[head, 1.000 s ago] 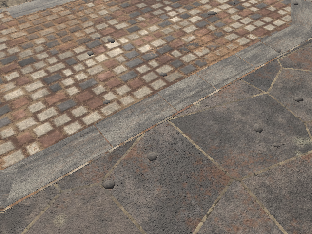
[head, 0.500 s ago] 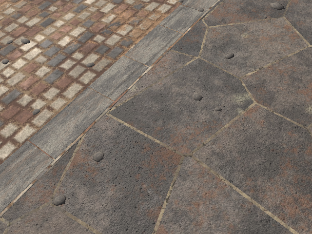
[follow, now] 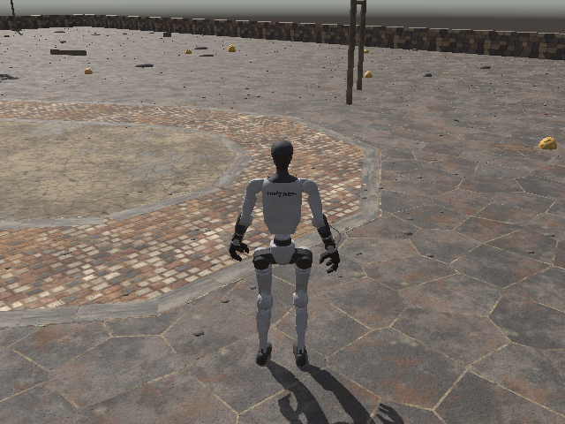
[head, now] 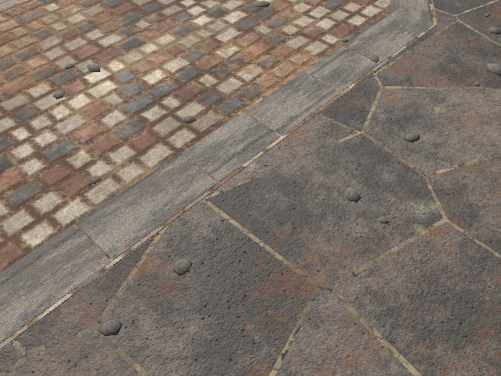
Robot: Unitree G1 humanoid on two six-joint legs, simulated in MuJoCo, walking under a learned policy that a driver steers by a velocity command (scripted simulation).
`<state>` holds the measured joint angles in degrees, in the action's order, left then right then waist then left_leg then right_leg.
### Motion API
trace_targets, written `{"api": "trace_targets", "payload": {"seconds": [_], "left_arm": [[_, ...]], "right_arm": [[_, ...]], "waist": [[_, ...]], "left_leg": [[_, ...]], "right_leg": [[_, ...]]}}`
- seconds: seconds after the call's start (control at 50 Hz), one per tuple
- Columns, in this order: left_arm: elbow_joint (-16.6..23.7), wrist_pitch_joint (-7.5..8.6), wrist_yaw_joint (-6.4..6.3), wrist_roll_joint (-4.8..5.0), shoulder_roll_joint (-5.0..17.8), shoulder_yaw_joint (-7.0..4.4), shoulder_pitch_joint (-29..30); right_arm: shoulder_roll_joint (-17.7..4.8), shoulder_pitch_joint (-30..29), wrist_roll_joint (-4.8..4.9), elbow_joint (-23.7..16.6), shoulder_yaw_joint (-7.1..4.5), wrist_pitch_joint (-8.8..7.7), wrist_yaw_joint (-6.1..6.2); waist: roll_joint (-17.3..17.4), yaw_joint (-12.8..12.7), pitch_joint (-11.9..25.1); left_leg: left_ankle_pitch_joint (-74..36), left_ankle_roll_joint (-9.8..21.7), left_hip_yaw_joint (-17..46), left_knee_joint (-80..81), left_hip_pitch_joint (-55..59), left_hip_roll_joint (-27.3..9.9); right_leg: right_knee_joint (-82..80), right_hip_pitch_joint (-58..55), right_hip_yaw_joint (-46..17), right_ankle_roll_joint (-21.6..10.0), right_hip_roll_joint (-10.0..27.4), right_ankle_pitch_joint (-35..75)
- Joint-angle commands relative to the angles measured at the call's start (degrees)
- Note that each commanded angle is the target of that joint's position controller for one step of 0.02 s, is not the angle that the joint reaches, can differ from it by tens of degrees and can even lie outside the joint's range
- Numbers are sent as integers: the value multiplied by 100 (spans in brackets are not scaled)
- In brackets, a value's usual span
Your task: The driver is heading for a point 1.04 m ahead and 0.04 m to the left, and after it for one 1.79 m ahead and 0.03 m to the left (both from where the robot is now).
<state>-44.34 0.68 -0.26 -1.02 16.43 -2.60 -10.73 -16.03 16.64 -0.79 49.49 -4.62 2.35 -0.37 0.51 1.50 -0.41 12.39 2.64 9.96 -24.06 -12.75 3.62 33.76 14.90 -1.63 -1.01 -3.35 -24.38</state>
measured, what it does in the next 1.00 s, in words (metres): walks ahead: right foot, then left foot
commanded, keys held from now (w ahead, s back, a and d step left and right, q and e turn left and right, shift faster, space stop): w+q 0.40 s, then w+e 0.60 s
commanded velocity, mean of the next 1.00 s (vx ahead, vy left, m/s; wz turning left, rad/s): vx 0.45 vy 0.00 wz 0.11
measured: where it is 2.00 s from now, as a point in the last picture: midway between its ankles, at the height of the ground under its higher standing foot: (225, 234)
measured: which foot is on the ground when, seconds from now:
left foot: down 0.00-0.04, up 0.06-0.46, down 0.48-1.00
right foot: up 0.00-0.02, down 0.04-0.48, up 0.50-1.00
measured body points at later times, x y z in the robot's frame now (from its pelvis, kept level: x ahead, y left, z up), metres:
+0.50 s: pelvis +0.19 +0.05 -0.03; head +0.24 +0.07 +0.42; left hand +0.06 +0.28 -0.17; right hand +0.48 -0.10 -0.12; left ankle +0.28 +0.15 -0.75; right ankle +0.00 -0.11 -0.71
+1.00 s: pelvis +0.46 +0.11 -0.02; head +0.50 +0.11 +0.42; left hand +0.63 +0.35 -0.14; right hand +0.44 -0.14 -0.17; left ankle +0.28 +0.15 -0.74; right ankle +0.60 +0.05 -0.73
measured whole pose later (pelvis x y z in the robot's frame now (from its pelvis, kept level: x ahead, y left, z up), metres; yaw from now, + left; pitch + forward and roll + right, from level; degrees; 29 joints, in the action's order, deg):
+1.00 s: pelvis +0.46 +0.11 -0.02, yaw +3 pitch +1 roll +1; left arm -45.9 1.0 3.3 -2.0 12.6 -1.5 -3.7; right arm -12.4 23.2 -1.5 55.7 -1.3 -4.2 1.8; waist -0.3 2.4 -3.7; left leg 25.5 1.8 -15.9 -17.8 8.2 1.6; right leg 35.4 30.2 7.7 -7.8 -0.7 -7.8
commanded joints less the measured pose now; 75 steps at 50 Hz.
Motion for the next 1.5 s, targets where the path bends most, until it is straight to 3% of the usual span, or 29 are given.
{"api": "trace_targets", "payload": {"seconds": [0.02, 0.04, 0.06, 0.08, 0.1, 0.14, 0.3, 0.38, 0.42, 0.46, 0.48, 0.5, 0.52, 0.56, 0.6, 0.7, 0.9, 0.96, 1.0, 1.02, 1.04, 1.06, 1.08, 1.12, 1.14, 1.18, 1.22, 1.42, 1.5], "left_arm": [[44, 149, -128, 33, 350, -100, -894], [-41, 182, -224, -25, 877, -214, -1401], [50, 181, -253, -107, 1575, -360, -1372], [53, 182, -257, -187, 1354, -332, -1006], [120, 227, -224, -120, 941, -226, -709], [136, 344, -175, -59, 658, -137, -555], [-300, 463, -13, -54, 516, -100, -1327], [-509, 446, -55, -39, 656, -113, -1519], [-662, 411, -90, -12, 748, -107, -1659], [-813, 351, -97, 18, 824, -71, -1735], [-702, 359, -71, 47, 705, -14, -1619], [-429, 351, 63, 171, -145, 169, -2048], [-432, 344, 15, 141, 674, -62, -1533], [-289, 411, 40, 175, 461, -29, -991], [-579, 249, 78, -3, 293, -30, -1385], [-577, 22, 242, -38, 30, -70, -1023], [125, 81, 402, -79, -167, 82, 914], [105, 57, 357, -96, -11, 25, 595], [-122, 80, 299, -112, 228, -96, -303], [-367, 128, 244, -162, 431, -215, -1115], [-472, 120, 145, -197, 977, -396, -1681], [-327, 54, 137, -86, 1459, -521, -1303], [-349, 13, 122, 73, 1265, -501, -1270], [-382, 47, 65, 59, 714, -362, -759], [-363, 96, 36, 79, 583, -316, -572], [-337, 216, 38, 109, 512, -264, -486], [-379, 293, 59, 116, 691, -304, -636], [-460, 237, 4, 33, 845, -351, -1606], [-253, 267, -50, -16, 1070, -401, -1080]], "right_arm": [[-832, -874, 11, -567, -263, -90, 4], [-485, -962, 42, -734, -181, -155, 7], [-87, -1001, 59, -948, -43, -222, -6], [-517, -1143, -99, -959, -96, -259, -30], [-610, -984, -86, -843, -137, -290, -105], [-571, -663, -137, -645, -137, -294, -231], [-250, -1832, -142, -1172, 85, -231, -498], [-179, -2308, -157, -1448, 192, -238, -544], [-225, -1956, -197, -1374, 176, -255, -452], [-412, -409, -235, -869, 62, -353, -291], [-768, 557, -316, -574, -64, -398, -180], [-1319, 762, -339, -556, -154, -420, -85], [-1374, 974, -119, -613, -207, -374, -23], [-778, 59, -76, -456, -39, -450, 20], [-352, -315, -55, -394, 93, -583, 21], [-322, 5, -25, -113, 105, -841, 14], [-365, 821, -26, 356, 172, -806, 179], [-609, 776, -58, 410, 137, -721, 267], [-796, 643, -99, 363, 88, -620, 292], [-838, 533, -79, 296, 77, -589, 261], [-574, 576, -80, 104, 134, -623, 212], [-218, 589, 26, -332, 170, -679, 85], [-549, -70, -56, -437, 138, -757, 62], [-485, -136, 20, -465, 163, -869, 49], [-452, -120, -77, -462, 164, -784, 54], [-346, 67, -215, -446, 188, -553, 13], [-270, -100, -219, -561, 206, -435, -24], [-336, -2105, -100, -1336, 296, -501, -89], [-681, -1170, -59, -1150, 193, -612, -23]], "waist": [[444, -734, 6], [-478, -909, 110], [-1508, -852, 140], [-701, -572, -408], [-401, -339, -606], [-583, -221, -576], [-643, -544, -637], [-684, -596, -698], [-766, -385, -371], [-708, 347, 477], [-431, 782, 1027], [1077, 413, 1954], [293, 800, 2264], [116, 245, 461], [220, -188, 45], [302, -291, -324], [243, 112, -653], [458, -140, -287], [563, -564, 256], [359, -973, 666], [-357, -1108, 1159], [-1510, -642, 1510], [-361, -848, 1116], [268, -339, 5], [320, -148, -134], [126, 41, -21], [-4, 55, -29], [-451, -714, -185], [-560, -143, 61]], "left_leg": [[1974, 507, 1091, 374, -1527, -425], [2274, 189, 495, -829, -2607, 6], [2033, 46, -300, -2281, -3369, 563], [1417, 94, -129, -2947, -3409, -128], [998, 76, -123, -3130, -3289, -271], [430, -69, -365, -3422, -3117, -357], [-546, -185, -1060, -2651, -3180, -514], [-422, 129, -1683, -1464, -2385, -405], [-49, 420, -1907, -1179, -1446, -19], [-165, 773, -1736, -618, 594, 300], [184, 983, -888, -452, 2186, -439], [369, 1632, 2100, -137, 3908, -2708], [105, 1753, 3022, 495, 3410, -2900], [-754, 1285, 1067, 864, 1609, -2310], [-1210, 872, 50, 1198, 648, -1804], [-1491, 653, -924, 1734, 463, -1575], [-3487, 366, -2067, 1436, 1589, -1639], [-5863, 252, -2308, 444, 2101, -1763], [-6335, 306, -2353, -1089, 1985, -1842], [-5356, 262, -2410, -2410, 1388, -1742], [-2392, 132, -2433, -4265, 74, -1388], [1915, -188, -1695, -6209, -2413, 23], [1373, -112, -706, -6184, -3072, -380], [623, -120, -752, -5146, -2764, -836], [596, -206, -730, -4766, -2425, -951], [552, -381, -802, -4336, -1962, -984], [322, -512, -943, -3889, -2006, -971], [-1067, -508, -1001, -1380, -2499, -588], [-426, -201, -904, -620, -733, -283]], "right_leg": [[-1577, -1854, 155, -92, -54, 848], [-2108, -2763, -987, -273, 1041, -312], [-2903, -2595, -3331, -747, 2586, -2160], [-2878, -1802, -3370, -1040, 2768, -2198], [-2843, -1549, -2879, -1000, 2456, -1835], [-2859, -1577, -1656, -758, 1872, -422], [-2545, -1700, 235, -672, 1591, 2827], [-2305, -1744, 742, -566, 1689, 3960], [-1492, -1822, 965, -510, 1739, 6249], [269, -1373, 1078, -467, 1747, 6894], [1701, -193, 1114, -405, 1569, 5194], [3974, 1855, 1011, -156, 610, -558], [4745, 2002, -108, -237, 285, -431], [4109, 2105, -207, -319, 752, 554], [3507, 1446, -179, -262, 934, 754], [3032, 1904, -112, -188, 939, 1427], [470, 2227, 826, -353, 621, 2479], [273, 1543, 1143, -693, 134, 1648], [76, 484, 1101, -1009, -192, 1050], [-467, -664, 862, -1226, -233, 1140], [-625, -1966, -705, -1601, 981, 714], [-1410, -3297, -4104, -2647, 2340, 1027], [-1724, -3056, -3700, -2494, 2220, 1186], [-1941, -1571, -2425, -1969, 1834, 2270], [-1980, -1086, -1979, -1786, 1525, 2766], [-2063, -661, -1503, -1675, 1183, 3347], [-2128, -468, -1283, -1631, 981, 3569], [-1725, -1445, -1684, -1213, 915, 3800], [-936, -1147, -1917, -835, 969, 4619]]}}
